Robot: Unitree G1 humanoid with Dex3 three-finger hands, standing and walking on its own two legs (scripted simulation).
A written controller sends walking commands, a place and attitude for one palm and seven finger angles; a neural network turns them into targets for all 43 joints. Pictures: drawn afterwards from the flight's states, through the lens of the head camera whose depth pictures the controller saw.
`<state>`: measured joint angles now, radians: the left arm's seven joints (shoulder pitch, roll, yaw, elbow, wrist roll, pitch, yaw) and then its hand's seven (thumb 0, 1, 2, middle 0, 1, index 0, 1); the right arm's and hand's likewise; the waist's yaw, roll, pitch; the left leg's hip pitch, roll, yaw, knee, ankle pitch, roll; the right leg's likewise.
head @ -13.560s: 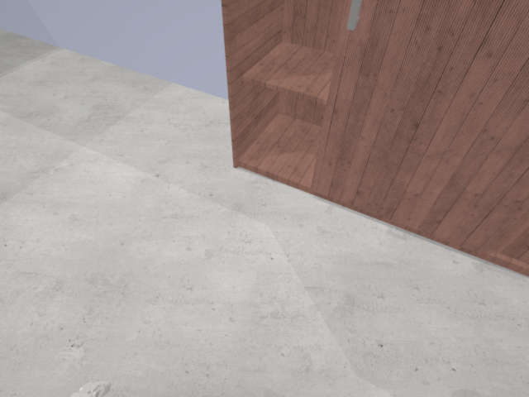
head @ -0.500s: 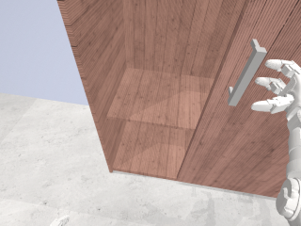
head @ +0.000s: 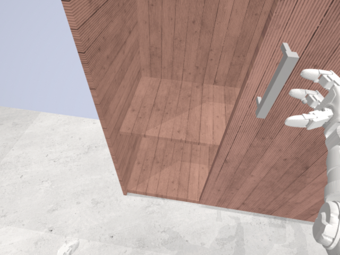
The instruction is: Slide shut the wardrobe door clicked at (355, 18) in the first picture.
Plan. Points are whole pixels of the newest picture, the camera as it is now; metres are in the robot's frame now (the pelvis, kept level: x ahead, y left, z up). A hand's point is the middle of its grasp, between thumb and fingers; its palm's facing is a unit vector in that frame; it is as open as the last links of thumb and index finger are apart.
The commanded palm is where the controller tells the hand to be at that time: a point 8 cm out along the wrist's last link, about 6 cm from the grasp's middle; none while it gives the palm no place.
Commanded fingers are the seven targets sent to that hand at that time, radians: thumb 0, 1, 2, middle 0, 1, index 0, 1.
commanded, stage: move the hooked fingers beside the handle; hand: right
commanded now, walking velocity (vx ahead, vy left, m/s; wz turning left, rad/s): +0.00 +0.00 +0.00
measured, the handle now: (272, 83) +0.50 -0.18 +0.18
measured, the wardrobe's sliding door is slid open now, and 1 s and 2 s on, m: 0.44 0.44 0.44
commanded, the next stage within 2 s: feel for the door with the fingertips in 0.30 s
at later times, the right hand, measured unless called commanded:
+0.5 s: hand (306, 102) +0.42 -0.24 +0.19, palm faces +0.07 +1.00 -0.01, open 14.0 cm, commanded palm +0.40 -0.28 +0.18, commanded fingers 0.00 0.50 -0.30 0.30 1.20 0.30 1.20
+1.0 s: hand (289, 97) +0.43 -0.20 +0.19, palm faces +0.09 +1.00 -0.02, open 14.0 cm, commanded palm +0.41 -0.25 +0.18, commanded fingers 0.00 0.50 -0.30 0.30 1.20 0.30 1.20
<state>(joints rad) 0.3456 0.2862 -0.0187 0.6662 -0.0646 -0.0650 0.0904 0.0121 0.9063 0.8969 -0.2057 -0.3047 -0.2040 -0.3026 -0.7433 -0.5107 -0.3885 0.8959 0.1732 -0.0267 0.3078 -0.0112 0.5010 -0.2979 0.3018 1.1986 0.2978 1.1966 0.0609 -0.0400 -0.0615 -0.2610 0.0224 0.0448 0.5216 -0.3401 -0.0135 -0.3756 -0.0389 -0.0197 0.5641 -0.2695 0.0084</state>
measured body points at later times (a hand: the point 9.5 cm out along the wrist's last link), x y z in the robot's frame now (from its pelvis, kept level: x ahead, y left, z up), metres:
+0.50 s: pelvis +0.00 +0.00 +0.00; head +0.01 +0.01 +0.45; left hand +0.07 +0.27 -0.11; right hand +0.42 -0.29 +0.19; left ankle -0.05 +0.13 -0.73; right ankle +0.01 -0.13 -0.73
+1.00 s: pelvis -0.01 +0.00 +0.00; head +0.00 +0.02 +0.45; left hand +0.08 +0.26 -0.11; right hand +0.42 -0.25 +0.20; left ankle -0.05 +0.13 -0.73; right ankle +0.01 -0.13 -0.73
